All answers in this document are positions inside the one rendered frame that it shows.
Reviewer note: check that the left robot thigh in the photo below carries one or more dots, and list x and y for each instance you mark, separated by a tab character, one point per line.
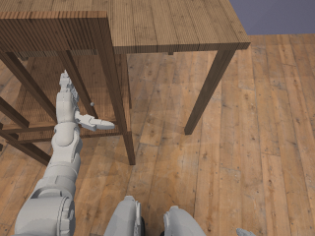
125	218

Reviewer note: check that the table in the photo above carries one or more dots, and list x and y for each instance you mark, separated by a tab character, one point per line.
157	26

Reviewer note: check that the left robot forearm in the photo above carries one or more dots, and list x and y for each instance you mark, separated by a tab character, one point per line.
62	171

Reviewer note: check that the right robot thigh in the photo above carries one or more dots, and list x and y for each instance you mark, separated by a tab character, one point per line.
178	222

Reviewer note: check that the left robot hand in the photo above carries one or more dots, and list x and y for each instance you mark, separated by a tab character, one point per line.
66	106

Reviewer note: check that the robot left upper arm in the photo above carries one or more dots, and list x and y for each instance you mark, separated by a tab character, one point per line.
53	216

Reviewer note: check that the chair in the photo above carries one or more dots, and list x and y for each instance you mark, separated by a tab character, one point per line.
102	79

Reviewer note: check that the robot thigh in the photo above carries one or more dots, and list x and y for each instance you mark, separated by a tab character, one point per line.
125	218
178	222

